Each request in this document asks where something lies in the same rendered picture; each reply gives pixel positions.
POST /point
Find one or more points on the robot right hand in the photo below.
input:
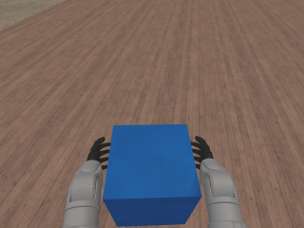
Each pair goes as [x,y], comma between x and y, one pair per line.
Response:
[204,151]

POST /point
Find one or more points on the robot left hand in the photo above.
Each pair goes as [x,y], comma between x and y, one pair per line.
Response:
[95,152]

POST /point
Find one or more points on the carton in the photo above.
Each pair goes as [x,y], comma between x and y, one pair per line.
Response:
[151,176]

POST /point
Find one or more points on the left robot forearm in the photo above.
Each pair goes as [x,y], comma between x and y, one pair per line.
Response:
[83,201]

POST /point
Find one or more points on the right robot forearm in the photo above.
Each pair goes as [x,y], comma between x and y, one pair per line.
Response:
[221,196]

